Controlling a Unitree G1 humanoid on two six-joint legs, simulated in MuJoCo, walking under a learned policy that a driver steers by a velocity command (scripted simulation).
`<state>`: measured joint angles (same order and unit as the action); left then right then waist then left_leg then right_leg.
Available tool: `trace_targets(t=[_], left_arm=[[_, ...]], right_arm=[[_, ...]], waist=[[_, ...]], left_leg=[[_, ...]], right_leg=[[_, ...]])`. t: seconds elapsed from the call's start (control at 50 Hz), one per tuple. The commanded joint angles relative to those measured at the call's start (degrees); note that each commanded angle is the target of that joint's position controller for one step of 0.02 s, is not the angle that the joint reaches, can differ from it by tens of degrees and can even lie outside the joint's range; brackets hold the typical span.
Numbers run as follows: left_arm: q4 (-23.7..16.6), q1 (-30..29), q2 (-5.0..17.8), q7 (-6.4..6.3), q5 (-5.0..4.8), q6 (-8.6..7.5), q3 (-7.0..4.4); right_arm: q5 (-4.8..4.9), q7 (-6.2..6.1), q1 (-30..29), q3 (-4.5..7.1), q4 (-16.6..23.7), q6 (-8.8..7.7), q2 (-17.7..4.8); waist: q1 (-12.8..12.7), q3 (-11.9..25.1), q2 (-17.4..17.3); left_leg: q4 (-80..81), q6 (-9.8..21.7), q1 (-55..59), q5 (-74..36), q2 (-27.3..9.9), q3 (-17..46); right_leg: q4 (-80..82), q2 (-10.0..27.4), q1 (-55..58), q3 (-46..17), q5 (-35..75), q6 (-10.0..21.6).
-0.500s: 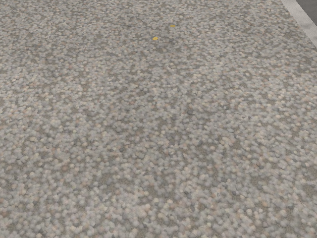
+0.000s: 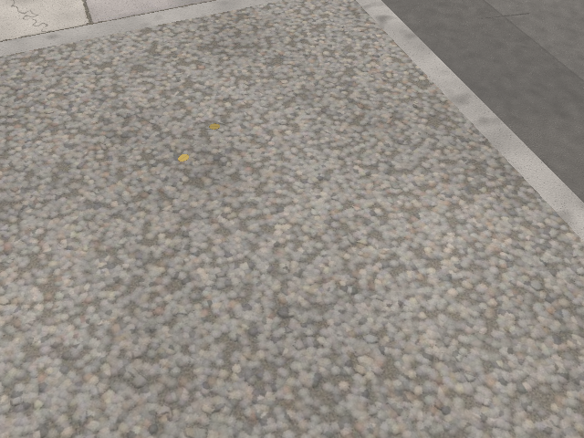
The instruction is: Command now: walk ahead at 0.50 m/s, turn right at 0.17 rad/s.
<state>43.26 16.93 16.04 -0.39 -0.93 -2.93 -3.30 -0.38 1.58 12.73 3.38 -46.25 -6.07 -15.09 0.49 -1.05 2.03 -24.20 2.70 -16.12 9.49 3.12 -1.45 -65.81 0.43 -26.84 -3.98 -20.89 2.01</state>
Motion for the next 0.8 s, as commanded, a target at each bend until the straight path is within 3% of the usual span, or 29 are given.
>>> trace_targets(t=[0.02,0.08,0.14,0.22,0.28,0.3,0.32,0.34,0.36,0.38,0.4,0.42,0.44,0.46,0.5,0.58,0.64,0.72,0.74,0.76,0.78,0.8], left_arm=[[-4.47,-0.41,3.77,0.13,0.36,-0.89,-1.06],[-6.25,-5.56,2.4,0.22,0.88,-1.24,-0.2],[-7.37,-11.22,1.48,0.83,0.57,-1.78,0.37],[-9.64,-17.7,2.36,1.79,-0.04,-2.52,0.16],[-9.42,-15.27,4.92,2.21,-0.1,-3.3,-0.86],[-7.97,-10.21,6.5,1.92,0.09,-3.44,-1.78],[-6.14,-2.21,9.4,1.35,0.79,-3.5,-3.08],[-5.14,8.05,14.19,0.55,1.66,-3.08,-4.24],[-4.09,8.63,15.76,1.0,1.91,-2.41,-4.34],[-4.52,6.8,9.91,1.07,1.31,-2.32,-3.02],[-4.79,2.89,7.56,0.96,1.01,-2.44,-2.09],[-4.96,-1.27,6.07,1.15,1.46,-2.58,-1.47],[-4.9,-4.5,4.58,1.38,1.69,-2.69,-1.15],[-4.7,-6.46,4.37,1.35,2.01,-2.91,-1.2],[-4.03,-8.51,5.08,0.96,2.04,-3.36,-1.66],[-2.81,-9.76,7.47,-0.71,1.69,-2.38,-2.6],[-1.82,-8.94,8.69,-1.36,0.96,-1.26,-2.94],[-0.56,-8.04,10.43,-1.29,-0.78,0.11,-3.62],[-0.13,-8.18,10.5,-1.26,-1.2,0.39,-3.56],[0.72,-6.68,9.38,-1.07,-0.99,0.52,-3.12],[0.96,-3.24,7.05,-0.72,0.84,0.2,-2.11],[0.3,0.78,2.04,0.27,2.99,-0.18,0.17]], right_arm=[[0.23,-0.24,0.27,1.09,2.37,-0.81,-6.31],[0.82,-0.7,1.78,1.75,1.36,-0.65,-8.96],[1.44,-0.97,4.05,1.82,0.38,0.05,-9.92],[2.11,-1.13,9.38,1.77,-1.71,1.3,-10.41],[2.2,-1.63,9.03,2.21,-1.96,2.3,-11.85],[2.16,-1.75,8.33,2.02,-1.8,2.43,-11.55],[1.57,-1.7,8.13,1.23,-1.25,2.29,-9.42],[-0.4,-1.74,7.92,-0.4,0.95,2.0,-4.81],[1.66,-1.63,15.53,-1.26,1.63,0.99,-1.58],[2.96,-1.76,12.13,0.36,0.63,0.89,-8.16],[2.99,-1.82,7.53,1.09,1.82,1.04,-9.81],[2.36,-2.16,6.15,1.16,1.73,1.56,-8.88],[1.63,-2.34,5.85,1.52,1.79,2.33,-8.32],[1.7,-2.29,7.26,1.62,1.81,3.3,-7.22],[1.72,-2.24,7.38,1.43,2.69,4.87,-5.09],[1.06,-1.28,2.78,0.8,5.94,5.68,-3.34],[0.9,0.18,-1.37,1.01,8.28,5.71,-4.01],[0.47,1.3,-3.84,2.03,11.3,6.26,-6.04],[0.27,1.16,-2.24,2.32,11.21,6.1,-6.2],[-0.01,0.56,1.41,3.15,10.19,5.75,-7.85],[-0.41,-0.66,4.41,4.34,10.23,5.56,-12.93],[-2.16,-1.77,2.81,3.25,11.76,5.5,-14.12]], waist=[[-0.53,0.97,-7.48],[0.6,0.51,-6.01],[2.66,-0.19,-5.84],[4.39,-1.61,-6.12],[1.2,-0.34,-7.38],[-1.89,2.4,-7.02],[-5.67,8.34,-5.89],[-9.16,18.15,3.26],[-5.08,24.03,18.52],[-6.67,17.21,9.87],[-6.09,9.72,6.94],[-3.85,6.62,3.16],[-1.91,4.11,3.16],[0.02,3.6,4.48],[1.58,2.95,4.31],[1.07,2.8,3.26],[-0.49,3.57,2.67],[-0.52,3.32,2.58],[0.89,3.92,1.77],[2.54,6.22,-0.74],[2.7,10.7,-8.83],[-0.56,16.81,-19.92]], left_leg=[[14.75,10.83,7.35,-3.74,-15.73,17.47],[16.42,11.0,7.36,-10.02,-15.16,12.32],[16.35,9.08,7.15,-11.71,-13.09,7.42],[13.43,8.36,10.28,-11.11,-14.84,9.89],[8.41,6.57,12.65,-13.51,-16.49,12.52],[2.97,5.25,11.45,-19.18,-14.71,11.21],[-7.79,3.29,6.41,-18.89,-11.41,8.92],[-26.96,0.56,-5.33,-0.44,-6.29,5.14],[-41.94,-1.26,-22.34,25.4,-1.07,5.75],[-47.96,-1.46,-27.63,23.02,-4.34,9.12],[-48.05,-1.58,-28.83,17.92,-5.87,8.18],[-46.57,-2.44,-25.67,14.52,-7.6,7.36],[-44.27,-3.21,-23.24,13.03,-8.55,7.13],[-43.13,-3.84,-19.72,12.03,-9.35,6.85],[-40.98,-5.05,-17.86,9.69,-9.01,5.22],[-26.69,-5.31,-15.49,-2.08,-9.0,2.94],[-18.46,-4.16,-12.61,-7.43,-7.97,1.36],[-12.3,-1.06,-10.45,-0.8,-6.3,0.2],[-8.05,0.2,-6.71,-1.87,-4.68,-0.58],[-2.83,1.75,0.89,-8.51,-2.41,-1.07],[-2.31,4.56,12.18,-36.84,-9.61,7.31],[-5.01,16.55,26.45,-59.33,-25.87,25.56]], right_leg=[[4.81,5.72,-10.25,-1.0,3.5,-0.75],[15.42,6.41,-10.87,0.56,11.38,-1.93],[26.68,4.77,-7.25,2.54,20.81,-2.24],[34.16,2.34,-4.66,2.62,22.18,-2.19],[38.46,1.16,1.84,2.43,17.76,-0.55],[40.56,0.32,9.95,3.33,17.46,0.73],[39.18,3.19,23.17,1.38,18.46,2.83],[37.01,16.05,39.7,-11.53,20.15,6.32],[44.4,25.38,50.01,-34.46,7.54,13.89],[47.13,22.88,44.74,-32.38,0.41,12.15],[47.67,21.18,37.3,-22.84,8.52,10.31],[48.3,18.75,30.31,-15.96,20.85,9.44],[48.83,16.78,25.04,-9.97,31.46,9.08],[49.46,15.75,21.16,-5.45,37.79,8.73],[51.21,15.34,17.25,-0.04,44.77,9.66],[52.59,14.16,16.18,8.37,43.65,9.4],[51.2,14.6,18.71,11.15,41.91,8.55],[44.02,16.7,22.19,10.58,41.22,6.85],[39.93,15.78,21.86,10.83,42.47,5.81],[32.86,12.87,20.47,11.9,41.11,3.82],[21.9,8.41,13.99,14.37,27.61,-0.12],[3.88,1.51,-2.03,11.27,-18.91,-4.64]])
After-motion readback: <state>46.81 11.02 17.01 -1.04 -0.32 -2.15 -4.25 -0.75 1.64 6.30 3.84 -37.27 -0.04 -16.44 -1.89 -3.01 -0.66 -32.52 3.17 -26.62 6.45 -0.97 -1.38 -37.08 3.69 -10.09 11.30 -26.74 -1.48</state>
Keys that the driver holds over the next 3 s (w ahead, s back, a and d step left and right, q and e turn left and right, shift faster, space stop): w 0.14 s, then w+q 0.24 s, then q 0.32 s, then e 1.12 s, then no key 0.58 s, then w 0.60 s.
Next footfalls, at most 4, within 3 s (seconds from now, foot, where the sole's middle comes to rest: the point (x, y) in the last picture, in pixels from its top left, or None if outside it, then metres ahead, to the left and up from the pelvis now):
0.32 right None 0.34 -0.16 -0.78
0.78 left None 0.47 0.11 -0.78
1.22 right None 0.43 -0.14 -0.78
1.74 left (273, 433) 0.50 0.06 -0.78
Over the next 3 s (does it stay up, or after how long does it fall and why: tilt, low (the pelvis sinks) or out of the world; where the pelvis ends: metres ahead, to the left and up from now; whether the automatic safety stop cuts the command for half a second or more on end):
stays up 0.59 -0.10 0.00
